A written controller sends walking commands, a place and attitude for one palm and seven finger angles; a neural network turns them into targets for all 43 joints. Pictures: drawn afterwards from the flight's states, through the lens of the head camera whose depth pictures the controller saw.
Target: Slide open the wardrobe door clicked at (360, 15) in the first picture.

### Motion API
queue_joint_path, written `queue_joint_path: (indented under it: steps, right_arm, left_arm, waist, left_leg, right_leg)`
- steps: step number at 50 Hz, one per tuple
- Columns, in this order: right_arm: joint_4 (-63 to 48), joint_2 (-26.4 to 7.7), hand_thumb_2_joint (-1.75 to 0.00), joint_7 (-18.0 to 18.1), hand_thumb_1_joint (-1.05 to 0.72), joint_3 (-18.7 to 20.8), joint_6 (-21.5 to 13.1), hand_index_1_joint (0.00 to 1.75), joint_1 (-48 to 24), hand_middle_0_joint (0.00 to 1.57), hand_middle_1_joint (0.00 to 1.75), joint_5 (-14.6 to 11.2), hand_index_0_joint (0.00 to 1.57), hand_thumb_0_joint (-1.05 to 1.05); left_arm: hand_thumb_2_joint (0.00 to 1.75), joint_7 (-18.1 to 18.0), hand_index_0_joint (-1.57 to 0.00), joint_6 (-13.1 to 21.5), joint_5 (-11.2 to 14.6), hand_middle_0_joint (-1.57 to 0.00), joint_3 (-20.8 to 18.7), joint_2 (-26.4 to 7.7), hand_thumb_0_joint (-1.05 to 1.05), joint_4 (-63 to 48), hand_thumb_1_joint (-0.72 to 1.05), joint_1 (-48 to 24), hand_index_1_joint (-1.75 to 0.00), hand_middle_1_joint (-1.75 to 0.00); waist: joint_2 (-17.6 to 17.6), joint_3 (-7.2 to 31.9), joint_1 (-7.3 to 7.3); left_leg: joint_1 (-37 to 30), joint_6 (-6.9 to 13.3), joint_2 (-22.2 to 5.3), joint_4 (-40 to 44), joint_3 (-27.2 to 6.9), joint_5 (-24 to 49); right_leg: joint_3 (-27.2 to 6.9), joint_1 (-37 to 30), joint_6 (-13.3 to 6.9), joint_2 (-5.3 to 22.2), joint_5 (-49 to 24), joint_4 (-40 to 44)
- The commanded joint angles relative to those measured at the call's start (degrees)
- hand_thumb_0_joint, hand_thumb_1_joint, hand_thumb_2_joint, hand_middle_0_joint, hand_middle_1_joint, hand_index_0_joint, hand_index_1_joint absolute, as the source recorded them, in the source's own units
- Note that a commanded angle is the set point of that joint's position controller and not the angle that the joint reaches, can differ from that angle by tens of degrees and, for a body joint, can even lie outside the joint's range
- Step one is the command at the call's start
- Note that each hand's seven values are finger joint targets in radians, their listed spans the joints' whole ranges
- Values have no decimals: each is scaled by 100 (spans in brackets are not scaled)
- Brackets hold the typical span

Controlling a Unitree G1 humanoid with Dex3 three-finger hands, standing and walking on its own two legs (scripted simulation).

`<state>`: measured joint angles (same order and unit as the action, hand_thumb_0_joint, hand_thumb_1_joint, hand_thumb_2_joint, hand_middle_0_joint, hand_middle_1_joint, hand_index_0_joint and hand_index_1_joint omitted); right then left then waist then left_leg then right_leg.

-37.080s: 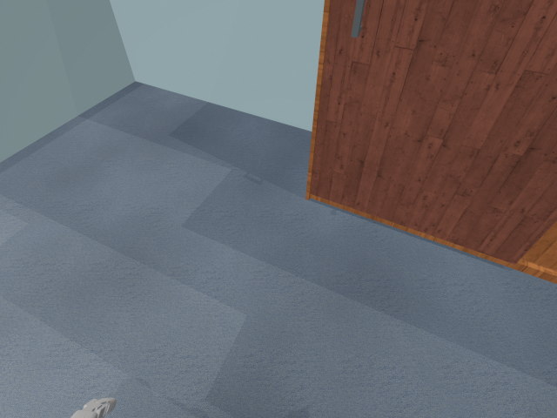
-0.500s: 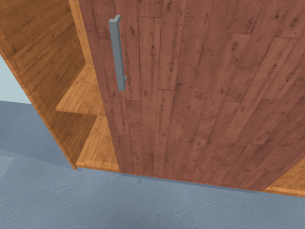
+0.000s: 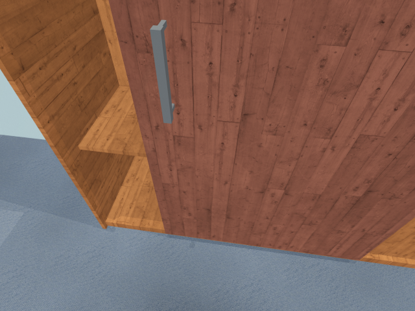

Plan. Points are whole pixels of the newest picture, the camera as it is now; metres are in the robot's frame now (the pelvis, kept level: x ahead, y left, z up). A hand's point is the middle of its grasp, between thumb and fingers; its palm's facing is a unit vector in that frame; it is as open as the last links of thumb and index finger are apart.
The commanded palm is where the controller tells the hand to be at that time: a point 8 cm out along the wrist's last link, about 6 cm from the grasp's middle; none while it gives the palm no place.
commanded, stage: look again from close up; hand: left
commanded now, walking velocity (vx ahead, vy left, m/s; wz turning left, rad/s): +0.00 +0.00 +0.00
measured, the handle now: (165, 76) +0.55 +0.14 +0.18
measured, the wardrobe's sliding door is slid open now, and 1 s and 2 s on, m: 0.32 0.32 0.32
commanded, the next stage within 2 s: shuffle to correct the standing spot in 0.12 s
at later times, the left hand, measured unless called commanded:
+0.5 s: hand out of the picture -0.01 +0.16 -0.18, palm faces +0.08 -0.99 -0.14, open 7.4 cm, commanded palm none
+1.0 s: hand out of the picture +0.16 +0.19 -0.19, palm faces +0.01 -0.98 -0.20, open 7.4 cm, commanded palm none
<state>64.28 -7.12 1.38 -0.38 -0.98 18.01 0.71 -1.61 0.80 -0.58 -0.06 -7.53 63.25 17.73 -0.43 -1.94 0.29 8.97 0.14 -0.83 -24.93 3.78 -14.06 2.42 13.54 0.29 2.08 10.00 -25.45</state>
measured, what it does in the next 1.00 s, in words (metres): shifts its weight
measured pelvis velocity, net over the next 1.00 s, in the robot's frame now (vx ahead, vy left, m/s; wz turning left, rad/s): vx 0.08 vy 0.02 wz -0.03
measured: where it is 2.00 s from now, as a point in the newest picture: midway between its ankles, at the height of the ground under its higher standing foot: outside the picture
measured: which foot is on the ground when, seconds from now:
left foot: down 0.00-1.00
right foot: down 0.00-1.00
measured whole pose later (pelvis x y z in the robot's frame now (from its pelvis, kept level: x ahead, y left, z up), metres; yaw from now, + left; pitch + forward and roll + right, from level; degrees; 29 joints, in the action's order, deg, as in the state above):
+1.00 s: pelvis +0.08 +0.02 -0.02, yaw -2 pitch +0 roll +1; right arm 63.6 -4.5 2.6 1.3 -0.2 18.2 0.2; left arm -2.3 0.0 -0.4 -2.7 -9.4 58.4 9.1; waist -2.0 -5.3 -1.0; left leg 8.5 0.7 -0.4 -32.3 6.5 -23.9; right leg 6.1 21.2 -1.5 3.5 15.2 -36.4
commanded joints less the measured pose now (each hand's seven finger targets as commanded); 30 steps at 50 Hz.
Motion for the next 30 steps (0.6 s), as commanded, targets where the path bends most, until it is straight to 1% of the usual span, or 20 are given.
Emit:
queue_joint_path:
  steps: [1, 3, 6, 7, 11, 13, 15, 16, 18, 19, 20, 22, 23, 24, 25, 26, 27, 28, 29, 30]
  right_arm:
    - [-132, -471, -90, 28, -90, 91, -59, 30, 413, 20, 30, -8, 20, 0]
    - [-125, -469, -90, 29, -90, 89, -66, 30, 436, 20, 30, -4, 20, 0]
    - [-116, -446, -90, 33, -90, 93, -67, 30, 436, 20, 30, -9, 20, 0]
    - [-112, -455, -90, 35, -90, 88, -74, 30, 449, 20, 30, -6, 20, 0]
    - [-102, -419, -90, 36, -90, 89, -58, 30, 451, 20, 30, -7, 20, 0]
    - [-58, -422, -90, 32, -90, 89, -36, 30, 573, 20, 30, 17, 20, 0]
    - [-67, -458, -90, 15, -90, 120, 8, 30, 637, 20, 30, 49, 20, 0]
    - [-89, -483, -90, 7, -90, 142, 33, 30, 627, 20, 30, 56, 20, 0]
    - [-166, -490, -90, -13, -90, 164, 53, 30, 598, 20, 30, 75, 20, 0]
    - [-203, -474, -90, -21, -90, 172, 62, 30, 590, 20, 30, 82, 20, 0]
    - [-236, -429, -90, -27, -90, 169, 55, 30, 619, 20, 30, 83, 20, 0]
    - [-293, -366, -90, -34, -90, 156, 26, 30, 660, 20, 30, 78, 20, 0]
    - [-307, -314, -90, -40, -90, 146, -13, 30, 661, 20, 30, 73, 20, 0]
    - [-320, -287, -90, -39, -90, 141, -47, 30, 678, 20, 30, 67, 20, 0]
    - [-315, -270, -90, -39, -90, 132, -72, 30, 736, 20, 30, 62, 20, 0]
    - [-302, -265, -90, -34, -90, 142, -78, 30, 823, 20, 30, 56, 20, 0]
    - [-254, -272, -90, -34, -90, 131, -109, 30, 942, 20, 30, 56, 20, 0]
    - [-178, -356, -90, -23, -90, 132, -152, 30, 1126, 20, 30, 59, 20, 0]
    - [-73, -556, -90, 8, -90, 176, -190, 30, 1445, 20, 30, 64, 20, 0]
    - [-3, -729, -90, 57, -90, 219, -198, 30, 1702, 20, 30, 81, 20, 0]
  left_arm:
    - [90, -47, -20, 65, -28, -20, -86, -508, 0, -182, 90, 407, -30, -30]
    - [90, -47, -20, 69, -24, -20, -93, -502, 0, -187, 90, 400, -30, -30]
    - [90, -50, -20, 68, -26, -20, -83, -480, 0, -170, 90, 419, -30, -30]
    - [90, -51, -20, 69, -26, -20, -89, -465, 0, -171, 90, 429, -30, -30]
    - [90, -50, -20, 64, -31, -20, -84, -446, 0, -150, 90, 463, -30, -30]
    - [90, -39, -20, 56, -43, -20, -99, -431, 0, -135, 90, 511, -30, -30]
    - [90, -18, -20, 15, -67, -20, -161, -472, 0, -178, 90, 508, -30, -30]
    - [90, -10, -20, -7, -85, -20, -178, -491, 0, -208, 90, 521, -30, -30]
    - [90, 17, -20, -32, -100, -20, -237, -509, 0, -270, 90, 586, -30, -30]
    - [90, 25, -20, -35, -100, -20, -263, -520, 0, -282, 90, 634, -30, -30]
    - [90, 30, -20, -27, -99, -20, -293, -543, 0, -282, 90, 686, -30, -30]
    - [90, 28, -20, -2, -83, -20, -343, -588, 0, -278, 90, 812, -30, -30]
    - [90, 28, -20, 15, -70, -20, -371, -626, 0, -270, 90, 893, -30, -30]
    - [90, 24, -20, 23, -58, -20, -399, -650, 0, -271, 90, 929, -30, -30]
    - [90, 24, -20, 27, -57, -20, -414, -663, 0, -284, 90, 890, -30, -30]
    - [90, 20, -20, 28, -65, -20, -414, -628, 0, -323, 90, 829, -30, -30]
    - [90, 29, -20, 23, -68, -20, -408, -560, 0, -371, 90, 701, -30, -30]
    - [90, 51, -20, 25, -76, -20, -379, -445, 0, -418, 90, 560, -30, -30]
    - [90, 74, -20, 42, -99, -20, -336, -250, 0, -516, 90, 386, -30, -30]
    - [90, 79, -20, 81, -126, -20, -283, -85, 0, -646, 90, 119, -30, -30]
  waist:
    - [2, -304, 0]
    - [34, -295, -10]
    - [-29, -322, 4]
    - [57, -316, -3]
    - [52, -372, 7]
    - [-7, -300, -3]
    - [19, -432, 7]
    - [57, -582, 23]
    - [21, -779, 64]
    - [-45, -883, 82]
    - [-282, -859, 94]
    - [-599, -807, 101]
    - [-682, -687, 116]
    - [-698, -595, 100]
    - [-671, -524, 61]
    - [-529, -564, 14]
    - [-295, -616, -53]
    - [198, -595, -135]
    - [967, -539, -264]
    - [1581, -678, -384]
  left_leg:
    - [597, 90, -455, 685, -520, -69]
    - [615, 80, -438, 672, -517, -28]
    - [593, 90, -462, 674, -523, 15]
    - [611, 85, -449, 671, -526, 35]
    - [619, 91, -456, 689, -528, -64]
    - [573, 83, -398, 600, -424, -547]
    - [685, 117, -382, 557, -400, -1191]
    - [773, 149, -409, 573, -410, -1482]
    - [1016, 180, -377, 471, -381, -1844]
    - [1093, 184, -340, 356, -319, -1870]
    - [1158, 185, -267, 169, -246, -1769]
    - [1223, 161, -125, -266, 15, -1380]
    - [1182, 145, -56, -477, 106, -1163]
    - [1053, 137, -41, -565, 164, -1048]
    - [882, 136, -41, -506, 163, -982]
    - [748, 145, -86, -380, 134, -979]
    - [534, 171, -160, -93, 30, -923]
    - [172, 261, -414, 292, -288, -791]
    - [-289, 484, -968, 713, -961, -494]
    - [-768, 811, -1558, 1109, -1587, 223]
  right_leg:
    - [-497, -194, -182, 412, 167, 528]
    - [-493, -198, -185, 421, 148, 505]
    - [-447, -191, -182, 418, 104, 497]
    - [-467, -189, -185, 417, 79, 481]
    - [-460, -153, -185, 412, 145, 514]
    - [-551, -101, -229, 393, 742, 517]
    - [-649, 120, -300, 363, 1528, 494]
    - [-671, 244, -329, 333, 1785, 484]
    - [-831, 426, -388, 333, 2229, 497]
    - [-944, 502, -435, 367, 2395, 542]
    - [-1113, 455, -500, 439, 2503, 607]
    - [-1442, 317, -661, 636, 2580, 748]
    - [-1623, 240, -752, 746, 2531, 811]
    - [-1720, 270, -830, 825, 2469, 841]
    - [-1666, 337, -847, 844, 2385, 798]
    - [-1520, 453, -828, 750, 2279, 663]
    - [-1300, 677, -763, 600, 2067, 372]
    - [-878, 911, -636, 324, 1671, -166]
    - [-254, 1359, -472, -79, 1210, -1131]
    - [322, 2092, -314, -269, 1495, -2025]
